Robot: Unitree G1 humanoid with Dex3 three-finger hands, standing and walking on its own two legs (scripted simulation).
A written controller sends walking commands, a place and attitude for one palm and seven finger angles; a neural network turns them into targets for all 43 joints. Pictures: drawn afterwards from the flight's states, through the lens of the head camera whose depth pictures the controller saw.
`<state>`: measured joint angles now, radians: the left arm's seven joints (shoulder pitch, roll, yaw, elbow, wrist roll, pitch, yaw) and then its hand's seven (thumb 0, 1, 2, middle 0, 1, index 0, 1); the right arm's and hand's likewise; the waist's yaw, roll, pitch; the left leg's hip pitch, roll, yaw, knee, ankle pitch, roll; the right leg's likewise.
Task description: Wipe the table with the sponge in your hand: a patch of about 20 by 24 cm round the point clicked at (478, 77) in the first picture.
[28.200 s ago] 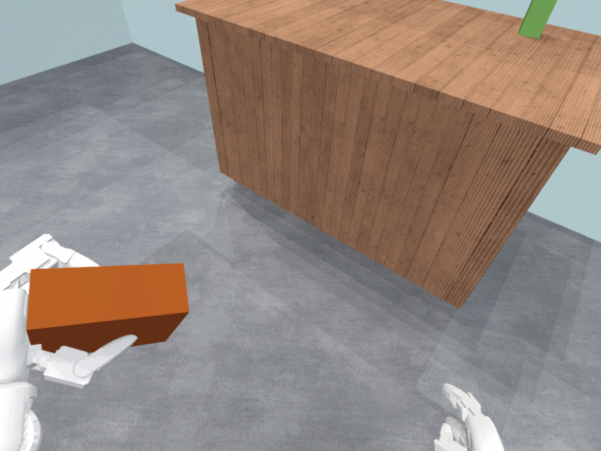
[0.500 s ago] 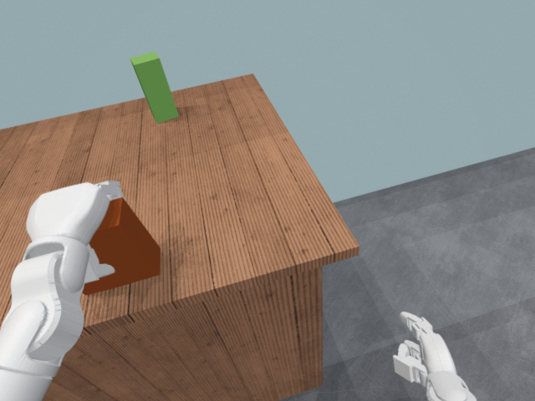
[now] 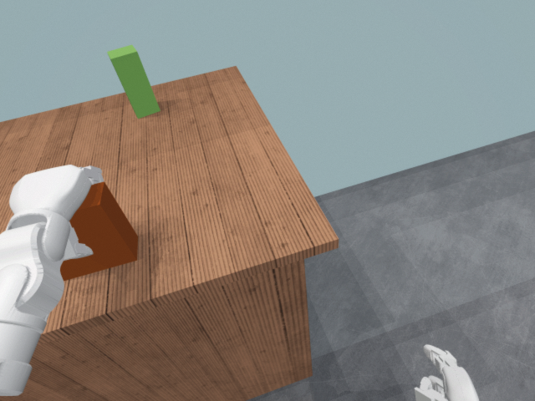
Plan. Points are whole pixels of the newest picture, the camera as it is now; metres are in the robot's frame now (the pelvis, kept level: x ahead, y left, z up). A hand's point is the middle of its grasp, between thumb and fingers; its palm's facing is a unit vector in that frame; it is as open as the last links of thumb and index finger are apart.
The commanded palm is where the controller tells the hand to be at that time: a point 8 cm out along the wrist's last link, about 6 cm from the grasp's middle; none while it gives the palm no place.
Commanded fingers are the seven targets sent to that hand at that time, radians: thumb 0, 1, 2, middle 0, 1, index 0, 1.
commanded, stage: wipe forward along the first lane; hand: left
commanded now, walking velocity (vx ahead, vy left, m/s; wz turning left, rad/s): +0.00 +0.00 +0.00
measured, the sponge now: (89, 242) +0.29 +0.32 +0.11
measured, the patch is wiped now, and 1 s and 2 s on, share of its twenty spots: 0.15 0.65 0.75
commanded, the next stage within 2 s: slide across to the middle lane in 1.04 s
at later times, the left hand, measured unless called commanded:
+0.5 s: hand (83, 191) +0.35 +0.34 +0.16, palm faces -0.10 +0.03 -0.99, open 9.8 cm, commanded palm +0.35 +0.35 +0.19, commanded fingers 0.00 0.10 1.30 -1.20 -1.60 -1.20 -1.60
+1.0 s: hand (86, 175) +0.39 +0.36 +0.16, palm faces -0.12 +0.04 -0.99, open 9.8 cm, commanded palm +0.39 +0.37 +0.19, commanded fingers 0.00 0.10 1.30 -1.20 -1.60 -1.20 -1.60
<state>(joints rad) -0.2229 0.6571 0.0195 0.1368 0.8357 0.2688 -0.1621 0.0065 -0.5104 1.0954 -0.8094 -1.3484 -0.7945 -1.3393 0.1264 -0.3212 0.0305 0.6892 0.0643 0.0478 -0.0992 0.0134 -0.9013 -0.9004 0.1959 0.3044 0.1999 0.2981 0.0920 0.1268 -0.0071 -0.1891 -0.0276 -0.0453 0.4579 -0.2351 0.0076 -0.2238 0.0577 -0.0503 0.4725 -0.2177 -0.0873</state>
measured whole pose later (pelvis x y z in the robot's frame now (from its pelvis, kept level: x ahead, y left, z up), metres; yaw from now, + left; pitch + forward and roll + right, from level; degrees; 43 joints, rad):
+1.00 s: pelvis +0.00 +0.00 -0.01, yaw +0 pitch +6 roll +0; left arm -0.71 0.78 0.04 0.87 0.94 -0.02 -0.13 0.02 -0.56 1.14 -0.83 -1.33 -0.81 -1.35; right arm 0.25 -0.32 0.01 0.70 0.09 0.12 -0.09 0.01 -0.90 -0.90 0.20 0.30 0.20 0.30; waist 0.01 0.09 -0.06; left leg -0.39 -0.02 -0.05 0.55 -0.27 0.03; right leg -0.41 0.07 -0.06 0.52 -0.22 -0.09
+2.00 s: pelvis +0.05 +0.05 +0.01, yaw +1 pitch +3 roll +0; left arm -0.61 0.48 -0.26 0.32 0.93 0.47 -0.11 0.00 -0.51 1.11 -0.79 -1.36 -0.77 -1.37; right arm 0.07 -0.28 0.06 0.68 0.06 0.11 -0.01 0.01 -0.90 -0.90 0.20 0.30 0.20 0.30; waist 0.09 0.11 -0.04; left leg -0.17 -0.09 -0.06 0.36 -0.24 0.07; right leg -0.19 0.00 -0.04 0.37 -0.23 -0.02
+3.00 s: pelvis +0.04 +0.02 +0.00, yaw -3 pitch +0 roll +1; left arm -0.21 0.50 -0.16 -0.10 0.89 0.60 -0.06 0.04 -0.43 1.05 -0.71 -1.41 -0.73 -1.40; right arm 0.06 -0.31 0.05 0.63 0.09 0.15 -0.01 0.01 -0.90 -0.90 0.19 0.30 0.20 0.30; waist 0.07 0.14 -0.06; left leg -0.16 -0.04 0.00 0.45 -0.29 0.03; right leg -0.22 0.05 0.00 0.49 -0.28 -0.06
